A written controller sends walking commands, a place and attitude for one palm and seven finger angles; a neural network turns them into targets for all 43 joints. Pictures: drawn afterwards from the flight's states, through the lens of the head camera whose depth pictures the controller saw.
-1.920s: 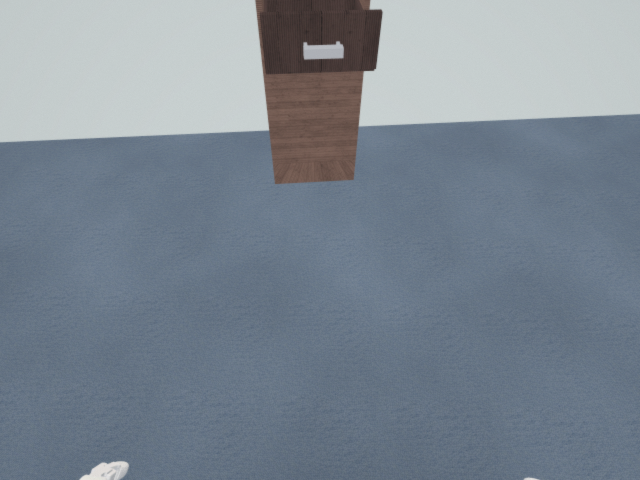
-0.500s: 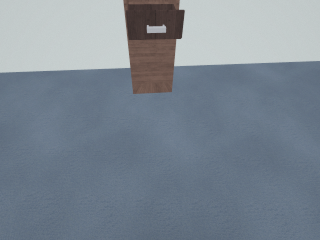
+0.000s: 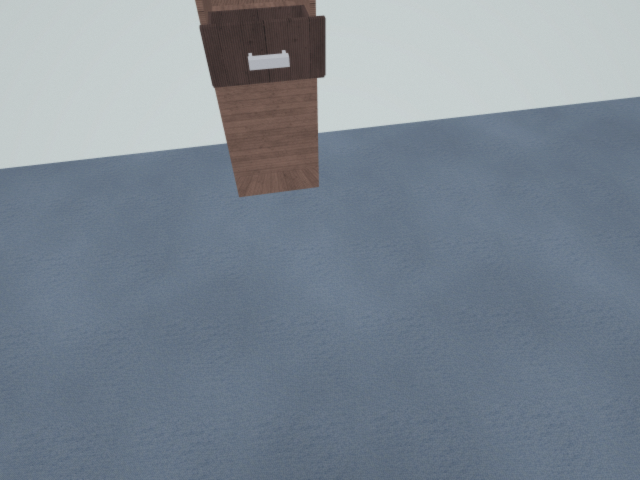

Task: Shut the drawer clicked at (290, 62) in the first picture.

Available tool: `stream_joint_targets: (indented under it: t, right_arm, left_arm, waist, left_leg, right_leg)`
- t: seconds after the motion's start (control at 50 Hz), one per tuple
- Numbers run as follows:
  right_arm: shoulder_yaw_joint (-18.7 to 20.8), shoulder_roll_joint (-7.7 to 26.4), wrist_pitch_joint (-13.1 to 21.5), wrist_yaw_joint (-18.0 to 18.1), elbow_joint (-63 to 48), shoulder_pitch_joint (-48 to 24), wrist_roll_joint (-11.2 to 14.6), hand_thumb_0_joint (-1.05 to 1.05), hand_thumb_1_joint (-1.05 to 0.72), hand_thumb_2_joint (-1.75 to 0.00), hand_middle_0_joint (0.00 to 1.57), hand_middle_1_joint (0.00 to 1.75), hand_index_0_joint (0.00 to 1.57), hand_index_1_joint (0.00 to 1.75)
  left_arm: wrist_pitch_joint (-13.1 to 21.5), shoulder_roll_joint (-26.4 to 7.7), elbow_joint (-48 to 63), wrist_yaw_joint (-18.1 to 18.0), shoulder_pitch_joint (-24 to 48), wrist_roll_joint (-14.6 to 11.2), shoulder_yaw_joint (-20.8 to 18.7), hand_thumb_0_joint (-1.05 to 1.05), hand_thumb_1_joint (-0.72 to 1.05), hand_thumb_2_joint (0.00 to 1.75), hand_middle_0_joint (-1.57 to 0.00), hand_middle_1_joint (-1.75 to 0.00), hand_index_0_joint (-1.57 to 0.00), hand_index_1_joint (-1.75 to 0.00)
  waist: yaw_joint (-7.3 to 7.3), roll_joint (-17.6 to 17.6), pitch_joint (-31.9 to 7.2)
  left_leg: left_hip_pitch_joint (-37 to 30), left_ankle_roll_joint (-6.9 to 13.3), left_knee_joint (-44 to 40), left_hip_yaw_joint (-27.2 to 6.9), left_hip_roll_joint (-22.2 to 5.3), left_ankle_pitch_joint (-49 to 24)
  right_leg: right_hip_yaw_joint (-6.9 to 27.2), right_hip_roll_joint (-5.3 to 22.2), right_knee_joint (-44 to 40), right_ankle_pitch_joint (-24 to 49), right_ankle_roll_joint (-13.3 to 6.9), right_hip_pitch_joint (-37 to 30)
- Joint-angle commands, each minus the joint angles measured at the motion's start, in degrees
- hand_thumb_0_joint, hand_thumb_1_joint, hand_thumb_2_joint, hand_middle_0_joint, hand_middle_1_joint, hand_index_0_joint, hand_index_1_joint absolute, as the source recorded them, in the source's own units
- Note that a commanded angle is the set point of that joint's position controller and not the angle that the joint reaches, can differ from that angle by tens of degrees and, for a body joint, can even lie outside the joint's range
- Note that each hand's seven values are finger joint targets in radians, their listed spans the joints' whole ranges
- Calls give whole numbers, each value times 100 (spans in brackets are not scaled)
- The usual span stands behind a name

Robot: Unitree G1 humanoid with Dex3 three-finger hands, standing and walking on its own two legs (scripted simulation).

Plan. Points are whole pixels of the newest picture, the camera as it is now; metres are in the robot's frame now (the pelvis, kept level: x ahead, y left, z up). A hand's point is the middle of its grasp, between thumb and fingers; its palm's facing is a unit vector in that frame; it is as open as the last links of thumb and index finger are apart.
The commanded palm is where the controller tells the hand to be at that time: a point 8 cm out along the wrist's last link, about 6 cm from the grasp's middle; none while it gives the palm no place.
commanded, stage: walk to a spot facing it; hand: left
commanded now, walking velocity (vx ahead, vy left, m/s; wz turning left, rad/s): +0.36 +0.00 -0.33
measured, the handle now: (268, 58) +1.13 +0.25 +0.02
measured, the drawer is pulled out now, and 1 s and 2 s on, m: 0.30 0.30 0.30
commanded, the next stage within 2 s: turn to face it in 1.32 s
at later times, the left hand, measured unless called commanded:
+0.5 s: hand (185, 426) +0.22 +0.24 -0.17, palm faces -0.12 -0.98 -0.18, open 7.4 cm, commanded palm none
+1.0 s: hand (299, 265) +0.54 +0.10 -0.15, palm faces -0.33 -0.92 -0.21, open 7.2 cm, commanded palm none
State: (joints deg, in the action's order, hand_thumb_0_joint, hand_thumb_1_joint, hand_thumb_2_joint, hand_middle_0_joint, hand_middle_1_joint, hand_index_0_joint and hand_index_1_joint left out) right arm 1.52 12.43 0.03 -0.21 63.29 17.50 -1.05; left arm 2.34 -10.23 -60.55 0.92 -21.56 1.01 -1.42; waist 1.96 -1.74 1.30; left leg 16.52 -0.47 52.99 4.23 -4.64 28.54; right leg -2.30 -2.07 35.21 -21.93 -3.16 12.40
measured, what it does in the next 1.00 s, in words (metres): walks ahead, turning right: left foot, then right foot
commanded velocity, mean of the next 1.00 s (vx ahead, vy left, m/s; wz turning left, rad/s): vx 0.37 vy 0.00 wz -0.27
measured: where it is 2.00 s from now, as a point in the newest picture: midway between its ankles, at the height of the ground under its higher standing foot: (378, 347)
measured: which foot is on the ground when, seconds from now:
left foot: up 0.00-0.32, down 0.34-0.84, up 0.86-1.00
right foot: down 0.00-0.34, up 0.36-0.80, down 0.82-1.00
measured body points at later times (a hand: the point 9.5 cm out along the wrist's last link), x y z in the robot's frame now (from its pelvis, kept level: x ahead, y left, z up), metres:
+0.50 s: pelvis +0.20 +0.05 +0.01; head +0.21 +0.07 +0.46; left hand +0.23 +0.29 -0.16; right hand +0.23 -0.19 -0.12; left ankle +0.23 +0.14 -0.73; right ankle +0.13 -0.06 -0.63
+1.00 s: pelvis +0.39 -0.04 +0.01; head +0.41 -0.05 +0.46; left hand +0.56 +0.15 -0.13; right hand +0.27 -0.24 -0.15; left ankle +0.42 +0.10 -0.65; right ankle +0.39 -0.13 -0.73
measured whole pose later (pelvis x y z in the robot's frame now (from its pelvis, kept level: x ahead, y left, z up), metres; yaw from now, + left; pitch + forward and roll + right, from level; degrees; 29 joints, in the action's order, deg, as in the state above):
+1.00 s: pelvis +0.39 -0.04 +0.01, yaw -21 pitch -1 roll +0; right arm 2.6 8.9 1.0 -0.1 62.3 19.8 -1.4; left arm 3.3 -9.7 -57.2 -0.5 -10.7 0.5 -3.5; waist -2.6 -1.2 3.3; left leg 26.8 -1.5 65.6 4.9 -9.0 19.8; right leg -7.1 -0.9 28.8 -12.8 -3.8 15.2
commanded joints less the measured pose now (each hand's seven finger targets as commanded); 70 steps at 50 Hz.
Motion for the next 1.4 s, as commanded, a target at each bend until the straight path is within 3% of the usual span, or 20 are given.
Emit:
stream_joint_targets:
  t: [0.0,0.2,0.26,0.28,0.32,0.38,0.44,0.7,0.76,0.78,0.82,0.86,0.94,1.12,1.18,1.2,1.22,1.24,1.3,1.38]
  right_arm:
    - [154,435,339,-7,-931,-1286,-23,0,-90,-90,20,30,20,30]
    - [187,3,322,-152,-1194,-1579,48,0,-90,-90,20,30,20,30]
    - [247,184,410,-41,-888,-529,19,0,-90,-90,20,30,20,30]
    - [308,462,436,53,-634,316,-12,0,-90,-90,20,30,20,30]
    - [486,1363,422,119,-399,1493,-60,0,-90,-90,20,30,20,30]
    - [274,392,439,126,-631,203,-40,0,-90,-90,20,30,20,30]
    - [181,127,553,143,-589,10,-22,0,-90,-90,20,30,20,30]
    - [252,566,488,97,-289,893,-107,0,-90,-90,20,30,20,30]
    - [231,662,435,100,-231,897,-67,0,-90,-90,20,30,20,30]
    - [202,597,444,69,-273,788,-14,0,-90,-90,20,30,20,30]
    - [144,306,499,57,-627,561,95,0,-90,-90,20,30,20,30]
    - [214,355,437,53,-694,-108,45,0,-90,-90,20,30,20,30]
    - [177,5,166,11,-366,584,-62,0,-90,-90,20,30,20,30]
    - [207,-9,303,-145,-861,-519,-31,0,-90,-90,20,30,20,30]
    - [227,171,381,-89,-703,-66,-39,0,-90,-90,20,30,20,30]
    - [278,471,421,-23,-509,589,-63,0,-90,-90,20,30,20,30]
    - [429,1149,452,40,-371,1296,-152,0,-90,-90,20,30,20,30]
    - [423,1303,389,66,-356,1567,-125,0,-90,-90,20,30,20,30]
    - [223,580,445,138,-604,538,-79,0,-90,-90,20,30,20,30]
    - [164,369,528,184,-628,202,-2,0,-90,-90,20,30,20,30]
  left_arm:
    - [135,-985,-6,-213,-1044,43,-248,0,90,90,-20,-30,-20,-30]
    - [186,-730,-182,-240,-931,63,-269,0,90,90,-20,-30,-20,-30]
    - [175,-798,-180,-239,-730,34,-328,0,90,90,-20,-30,-20,-30]
    - [177,-648,-162,-218,-776,8,-328,0,90,90,-20,-30,-20,-30]
    - [210,-197,144,-127,-812,-41,-286,0,90,90,-20,-30,-20,-30]
    - [71,-204,235,-54,10,74,-277,0,90,90,-20,-30,-20,-30]
    - [-150,-5,194,25,-250,107,-267,0,90,90,-20,-30,-20,-30]
    - [-161,-194,1012,141,1853,90,-230,0,90,90,-20,-30,-20,-30]
    - [-54,-406,742,103,984,101,-275,0,90,90,-20,-30,-20,-30]
    - [21,-714,451,63,82,125,-376,0,90,90,-20,-30,-20,-30]
    - [75,-1776,169,-39,-941,-34,-592,0,90,90,-20,-30,-20,-30]
    - [51,-1327,375,-117,-85,-58,-491,0,90,90,-20,-30,-20,-30]
    - [143,-752,459,-156,728,27,-304,0,90,90,-20,-30,-20,-30]
    - [163,-907,186,-100,230,45,-349,0,90,90,-20,-30,-20,-30]
    - [113,-860,134,-100,224,17,-342,0,90,90,-20,-30,-20,-30]
    - [105,-695,170,-83,224,1,-311,0,90,90,-20,-30,-20,-30]
    - [88,-359,290,-38,110,-53,-265,0,90,90,-20,-30,-20,-30]
    - [124,-420,456,-47,325,-4,-255,0,90,90,-20,-30,-20,-30]
    - [31,-438,335,20,672,56,-307,0,90,90,-20,-30,-20,-30]
    - [-229,-164,260,71,246,67,-325,0,90,90,-20,-30,-20,-30]
  waist:
    - [195,377,472]
    - [74,1071,538]
    - [-417,772,-24]
    - [-714,465,-450]
    - [-891,-1395,-1233]
    - [-435,-464,438]
    - [-36,-568,395]
    - [-454,-259,626]
    - [1,-150,3]
    - [426,71,-534]
    - [621,1439,-1495]
    - [373,503,-485]
    - [-407,702,55]
    - [-115,855,372]
    - [-413,449,349]
    - [-690,-107,19]
    - [-869,-1528,-384]
    - [-904,-1659,-437]
    - [-516,-433,350]
    - [-119,-571,265]
  left_leg:
    - [2599,-87,1255,-255,-262,-530]
    - [1257,-46,-1028,176,28,-1658]
    - [-545,95,-2068,343,359,-1848]
    - [-1918,229,-2227,26,80,-1898]
    - [-3011,1164,-3639,-3390,-2424,-1321]
    - [-653,1036,-4285,-2293,-1989,62]
    - [46,797,-4300,-754,-1448,-1147]
    - [-1366,794,-3949,441,-1480,-3094]
    - [-1390,558,-2283,852,-1226,-5091]
    - [-584,325,-964,1053,-1024,-4785]
    - [1987,-19,2273,580,73,452]
    - [2216,41,2526,-196,-446,-383]
    - [1243,-151,1170,-44,-608,-1077]
    - [785,-105,-1348,248,-274,-1463]
    - [-541,-61,-2241,472,-25,-1593]
    - [-1549,88,-2658,36,-289,-1388]
    - [-2412,575,-3405,-1839,-1737,-1012]
    - [-2381,942,-4021,-2821,-2442,-770]
    - [-1054,809,-4198,-1587,-2085,-1141]
    - [-633,563,-4093,172,-1530,-2902]
  right_leg:
    - [2678,1927,-2023,1797,-1131,-1223]
    - [1436,1268,-2184,2400,-580,-560]
    - [1128,984,-958,3356,-399,-389]
    - [1060,776,170,3233,-279,278]
    - [354,-165,3532,-932,22,2077]
    - [483,717,4218,68,22,2542]
    - [355,864,3506,604,137,1996]
    - [-394,672,365,1077,134,1823]
    - [-811,163,-397,951,-108,181]
    - [-445,394,-525,1148,-294,-1327]
    - [3168,2792,-1572,1939,-1442,-3072]
    - [2524,2477,-1926,1123,-1224,-1500]
    - [859,1707,-2386,1046,-711,371]
    - [901,1622,-2334,387,-659,71]
    - [651,1320,-1504,826,-444,448]
    - [381,955,-332,1272,-259,841]
    - [-272,257,1488,48,63,1882]
    - [-61,140,2731,-1125,76,2419]
    - [291,808,3704,8,137,2604]
    - [85,882,3321,807,401,2161]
